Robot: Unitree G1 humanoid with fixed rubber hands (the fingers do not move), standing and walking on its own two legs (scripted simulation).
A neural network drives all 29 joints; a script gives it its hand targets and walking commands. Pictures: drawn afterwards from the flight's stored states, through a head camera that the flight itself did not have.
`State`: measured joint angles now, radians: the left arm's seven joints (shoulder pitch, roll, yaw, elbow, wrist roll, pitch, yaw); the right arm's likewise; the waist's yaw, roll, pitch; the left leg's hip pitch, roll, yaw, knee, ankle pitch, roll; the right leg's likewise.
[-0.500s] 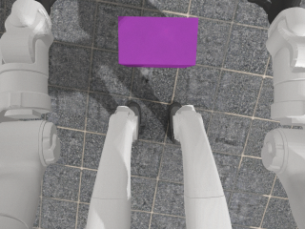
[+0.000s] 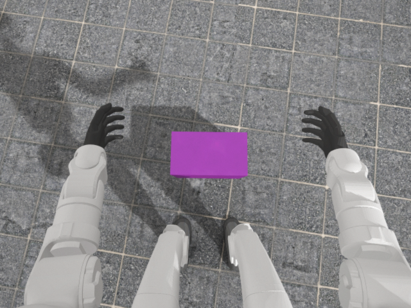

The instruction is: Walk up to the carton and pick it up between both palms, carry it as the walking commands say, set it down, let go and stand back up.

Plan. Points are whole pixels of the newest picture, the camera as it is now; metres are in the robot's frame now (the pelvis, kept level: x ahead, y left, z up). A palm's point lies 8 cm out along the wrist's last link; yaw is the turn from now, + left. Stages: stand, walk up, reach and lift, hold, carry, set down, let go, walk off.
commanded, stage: let go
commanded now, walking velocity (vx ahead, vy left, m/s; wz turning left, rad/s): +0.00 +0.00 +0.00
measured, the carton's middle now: (208, 157) +0.42 -0.01 -0.58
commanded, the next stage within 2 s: stand in 1.02 s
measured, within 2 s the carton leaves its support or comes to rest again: neither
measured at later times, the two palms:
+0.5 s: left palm (55, 233) +0.24 +0.23 -0.01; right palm (363, 228) +0.24 -0.23 -0.01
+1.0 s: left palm (48, 263) +0.20 +0.23 +0.02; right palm (381, 263) +0.19 -0.23 +0.01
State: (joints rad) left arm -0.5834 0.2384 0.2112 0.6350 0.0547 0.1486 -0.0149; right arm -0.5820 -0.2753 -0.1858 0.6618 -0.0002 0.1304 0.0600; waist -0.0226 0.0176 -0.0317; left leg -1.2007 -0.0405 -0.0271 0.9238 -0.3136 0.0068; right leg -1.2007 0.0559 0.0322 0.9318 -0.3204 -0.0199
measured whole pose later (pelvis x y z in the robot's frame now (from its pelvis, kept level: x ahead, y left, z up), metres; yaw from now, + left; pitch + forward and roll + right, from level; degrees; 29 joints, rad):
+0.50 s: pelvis +0.06 +0.00 +0.07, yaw +1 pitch +10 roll -1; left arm 0.16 0.18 0.08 0.45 0.05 0.00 -0.01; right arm 0.17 -0.19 -0.07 0.48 0.01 -0.03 0.06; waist -0.01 0.00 0.02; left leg -0.44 -0.04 -0.07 0.55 -0.28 0.01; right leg -0.42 0.05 0.02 0.52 -0.28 -0.03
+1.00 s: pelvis +0.04 +0.00 +0.07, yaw +0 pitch -10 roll +0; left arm 0.20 0.19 0.05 0.39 0.03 0.21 -0.08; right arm 0.22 -0.21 -0.04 0.40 -0.01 0.21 0.07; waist 0.00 0.00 0.17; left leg -0.02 -0.03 -0.04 0.48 -0.27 0.01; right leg -0.02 0.04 0.04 0.48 -0.28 -0.03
